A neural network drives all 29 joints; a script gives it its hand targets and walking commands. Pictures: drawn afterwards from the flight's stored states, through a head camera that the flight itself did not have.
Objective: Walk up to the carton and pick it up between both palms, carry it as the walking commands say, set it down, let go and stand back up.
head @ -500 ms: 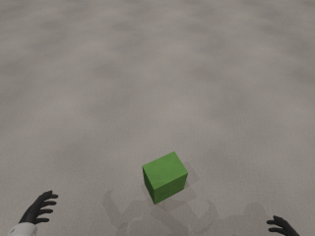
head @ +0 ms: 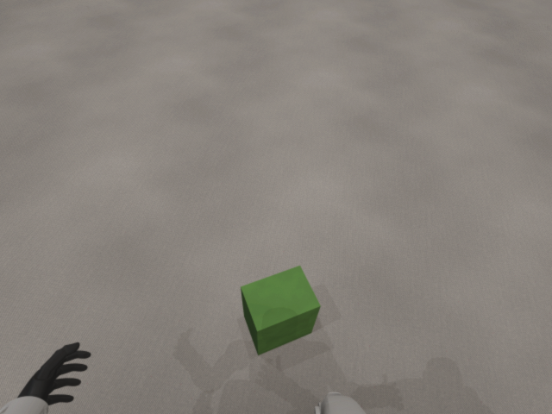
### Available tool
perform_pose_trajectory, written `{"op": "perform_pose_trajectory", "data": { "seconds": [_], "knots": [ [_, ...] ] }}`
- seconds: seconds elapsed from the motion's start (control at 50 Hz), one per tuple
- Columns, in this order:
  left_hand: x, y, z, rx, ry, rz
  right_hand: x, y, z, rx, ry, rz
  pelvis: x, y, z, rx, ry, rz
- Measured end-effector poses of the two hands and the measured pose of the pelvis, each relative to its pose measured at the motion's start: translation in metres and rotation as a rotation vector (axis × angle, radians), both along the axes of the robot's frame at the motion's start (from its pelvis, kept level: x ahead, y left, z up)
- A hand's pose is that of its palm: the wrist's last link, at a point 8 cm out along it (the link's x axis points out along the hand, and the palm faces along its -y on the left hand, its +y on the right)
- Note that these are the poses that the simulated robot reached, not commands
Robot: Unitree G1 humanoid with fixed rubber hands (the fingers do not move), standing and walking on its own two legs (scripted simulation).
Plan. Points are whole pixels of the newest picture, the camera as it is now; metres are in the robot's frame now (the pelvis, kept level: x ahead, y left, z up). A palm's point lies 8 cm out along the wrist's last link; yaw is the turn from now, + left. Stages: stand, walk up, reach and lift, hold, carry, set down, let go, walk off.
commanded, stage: walk up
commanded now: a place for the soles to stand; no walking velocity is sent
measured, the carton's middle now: (278, 311) +0.51 -0.03 -0.64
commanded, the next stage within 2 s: none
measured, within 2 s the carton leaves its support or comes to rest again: neither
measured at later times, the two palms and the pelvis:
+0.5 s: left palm (129, 394) +0.18 +0.22 -0.09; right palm out of the picture +0.27 -0.45 -0.03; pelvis +0.10 -0.13 -0.02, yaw +11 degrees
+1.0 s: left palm (133, 403) +0.16 +0.20 -0.06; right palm (509, 262) +0.39 -0.44 -0.07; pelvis +0.14 -0.17 -0.01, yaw +22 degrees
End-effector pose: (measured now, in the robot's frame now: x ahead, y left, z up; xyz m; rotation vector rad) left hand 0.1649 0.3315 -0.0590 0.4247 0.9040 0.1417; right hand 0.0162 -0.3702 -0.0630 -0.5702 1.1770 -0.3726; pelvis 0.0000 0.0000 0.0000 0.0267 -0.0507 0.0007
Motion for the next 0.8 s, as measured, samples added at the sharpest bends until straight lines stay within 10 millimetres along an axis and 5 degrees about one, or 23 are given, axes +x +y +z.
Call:
{"op": "perform_pose_trajectory", "data": {
  "seconds": [0.12,0.22,0.32,0.48,0.58,0.8],
  "knots": [
    [0.02,-0.048,-0.013,0.02,-0.056,-0.011,0.033,-0.06,-0.009,-0.041,-0.004,0.045,0.02,-0.051,-0.024,-0.017,-0.012,0.052],
    [-0.008,-0.075,-0.021,-0.027,-0.029,0.09,0.116,-0.05,-0.003,0.024,-0.128,0.158,0.037,-0.07,-0.015,-0.021,-0.027,0.096],
    [-0.02,-0.078,-0.033,-0.049,-0.033,0.173,0.181,-0.042,0.008,0.017,-0.209,0.302,0.061,-0.079,-0.022,-0.036,-0.021,0.132],
    [0.008,-0.105,-0.036,-0.041,-0.036,0.218,0.241,-0.075,0.029,-0.028,-0.275,0.377,0.098,-0.12,-0.022,-0.035,-0.033,0.186],
    [0.021,-0.128,-0.032,0.014,-0.057,0.231,0.286,-0.1,0.011,0.03,-0.278,0.402,0.117,-0.15,-0.031,-0.048,-0.029,0.235],
    [0.014,-0.141,-0.009,0.047,-0.062,0.328,0.347,-0.078,-0.012,0.172,-0.218,0.482,0.136,-0.167,-0.018,-0.023,-0.017,0.324]
  ]
}}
